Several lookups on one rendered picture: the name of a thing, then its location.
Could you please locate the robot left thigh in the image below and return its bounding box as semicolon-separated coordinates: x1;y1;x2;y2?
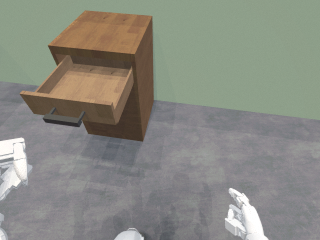
114;230;144;240

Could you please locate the drawer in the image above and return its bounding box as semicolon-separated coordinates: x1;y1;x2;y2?
20;55;134;125

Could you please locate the robot left hand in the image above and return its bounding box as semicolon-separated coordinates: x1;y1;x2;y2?
0;137;33;203

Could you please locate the handle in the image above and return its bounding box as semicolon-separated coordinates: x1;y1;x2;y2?
42;107;85;127

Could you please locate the cabinet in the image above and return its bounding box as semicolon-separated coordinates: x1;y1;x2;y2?
48;10;154;142

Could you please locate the left robot shin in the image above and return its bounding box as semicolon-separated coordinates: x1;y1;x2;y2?
128;228;140;234

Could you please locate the robot right hand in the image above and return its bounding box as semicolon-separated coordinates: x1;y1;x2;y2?
225;188;264;240

